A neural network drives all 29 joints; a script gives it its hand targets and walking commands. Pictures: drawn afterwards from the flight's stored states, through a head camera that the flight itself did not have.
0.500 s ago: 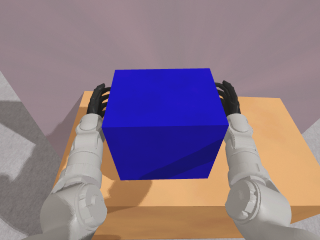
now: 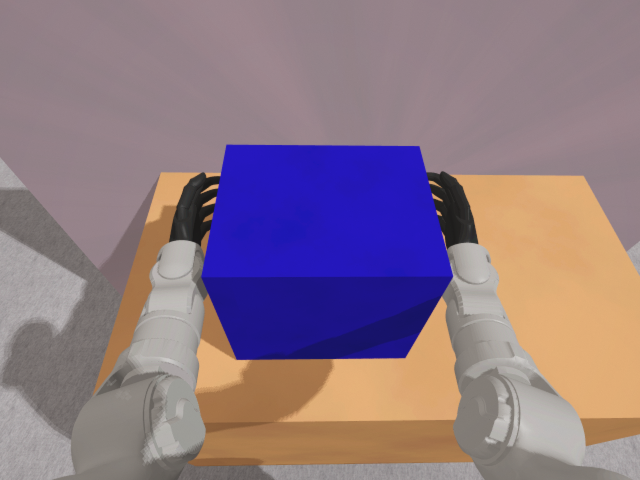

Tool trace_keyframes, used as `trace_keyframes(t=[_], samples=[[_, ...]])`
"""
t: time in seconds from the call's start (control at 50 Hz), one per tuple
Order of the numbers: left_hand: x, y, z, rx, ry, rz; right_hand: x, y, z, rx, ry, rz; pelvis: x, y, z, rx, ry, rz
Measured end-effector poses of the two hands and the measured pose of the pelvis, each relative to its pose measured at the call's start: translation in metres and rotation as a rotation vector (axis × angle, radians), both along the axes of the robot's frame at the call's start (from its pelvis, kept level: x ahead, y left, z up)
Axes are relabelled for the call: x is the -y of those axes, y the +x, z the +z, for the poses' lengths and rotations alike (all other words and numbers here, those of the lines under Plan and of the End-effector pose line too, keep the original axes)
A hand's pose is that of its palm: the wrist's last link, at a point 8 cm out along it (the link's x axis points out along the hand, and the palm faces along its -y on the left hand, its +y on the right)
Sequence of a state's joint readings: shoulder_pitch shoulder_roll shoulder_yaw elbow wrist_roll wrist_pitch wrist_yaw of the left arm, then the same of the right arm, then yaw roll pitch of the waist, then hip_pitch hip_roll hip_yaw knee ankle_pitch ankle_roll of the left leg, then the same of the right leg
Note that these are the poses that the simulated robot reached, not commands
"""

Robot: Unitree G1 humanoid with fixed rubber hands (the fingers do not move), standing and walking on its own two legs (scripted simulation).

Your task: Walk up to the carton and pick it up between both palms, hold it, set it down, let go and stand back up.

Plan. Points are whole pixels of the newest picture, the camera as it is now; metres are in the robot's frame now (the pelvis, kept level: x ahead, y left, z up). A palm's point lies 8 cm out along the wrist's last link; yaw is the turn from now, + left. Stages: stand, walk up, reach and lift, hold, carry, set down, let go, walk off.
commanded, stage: set down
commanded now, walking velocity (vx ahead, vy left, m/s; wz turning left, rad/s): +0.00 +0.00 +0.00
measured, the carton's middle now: (322, 259) +0.42 +0.01 -0.01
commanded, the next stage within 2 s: none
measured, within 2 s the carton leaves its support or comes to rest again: rests again in 0.84 s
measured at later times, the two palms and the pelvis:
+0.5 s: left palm (172, 250) +0.39 +0.19 +0.05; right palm (450, 247) +0.40 -0.15 +0.06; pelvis -0.03 +0.02 +0.00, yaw -1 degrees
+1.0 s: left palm (178, 247) +0.40 +0.19 +0.05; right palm (454, 247) +0.40 -0.16 +0.05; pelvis -0.02 +0.01 +0.00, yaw +0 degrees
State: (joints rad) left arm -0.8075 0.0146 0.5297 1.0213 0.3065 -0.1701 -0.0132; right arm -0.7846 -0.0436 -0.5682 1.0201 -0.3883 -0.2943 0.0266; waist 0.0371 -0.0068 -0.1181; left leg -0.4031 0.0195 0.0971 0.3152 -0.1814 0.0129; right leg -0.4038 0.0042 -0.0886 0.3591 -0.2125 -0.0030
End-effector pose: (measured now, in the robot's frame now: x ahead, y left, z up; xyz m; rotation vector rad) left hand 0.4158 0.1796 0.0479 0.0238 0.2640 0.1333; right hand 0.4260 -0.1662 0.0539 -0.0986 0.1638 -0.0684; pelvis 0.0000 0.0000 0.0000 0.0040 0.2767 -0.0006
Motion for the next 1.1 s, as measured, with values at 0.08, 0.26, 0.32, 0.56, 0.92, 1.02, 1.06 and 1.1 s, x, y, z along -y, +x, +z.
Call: trace_keyframes(t=[0.08,0.26,0.32,0.56,0.92,1.02,1.06,1.1], samples=[[-0.003,-0.004,0.000,0.004,0.022,0.005,-0.003,-0.001,-0.001,0.003,0.030,0.000,0.001,-0.004,-0.001,0.000,0.000,-0.035],[-0.007,-0.012,-0.002,0.013,-0.012,-0.003,-0.007,-0.014,0.003,0.009,-0.002,-0.011,-0.003,-0.017,0.000,0.019,0.001,-0.013],[-0.009,-0.015,-0.001,0.008,-0.008,-0.010,-0.009,-0.019,0.005,0.000,0.006,-0.018,-0.007,-0.020,0.000,0.027,-0.003,-0.013],[-0.015,-0.025,0.002,-0.017,0.017,0.003,-0.014,-0.026,0.006,-0.033,0.020,0.002,-0.016,-0.027,0.000,0.031,-0.014,-0.009],[-0.011,-0.020,0.000,-0.011,-0.002,0.005,-0.009,-0.023,0.003,-0.040,0.019,0.003,-0.007,-0.021,0.000,0.036,-0.004,0.002],[-0.010,-0.016,-0.001,-0.001,0.001,-0.004,-0.008,-0.022,0.001,-0.034,0.021,-0.005,-0.006,-0.020,-0.001,0.027,-0.002,-0.001],[-0.010,-0.015,-0.001,0.004,0.002,-0.006,-0.008,-0.021,0.000,-0.030,0.019,-0.005,-0.006,-0.020,-0.001,0.023,-0.001,-0.003],[-0.010,-0.015,-0.002,0.008,0.002,-0.004,-0.008,-0.020,0.000,-0.028,0.019,-0.005,-0.005,-0.020,-0.001,0.017,-0.001,-0.005]])
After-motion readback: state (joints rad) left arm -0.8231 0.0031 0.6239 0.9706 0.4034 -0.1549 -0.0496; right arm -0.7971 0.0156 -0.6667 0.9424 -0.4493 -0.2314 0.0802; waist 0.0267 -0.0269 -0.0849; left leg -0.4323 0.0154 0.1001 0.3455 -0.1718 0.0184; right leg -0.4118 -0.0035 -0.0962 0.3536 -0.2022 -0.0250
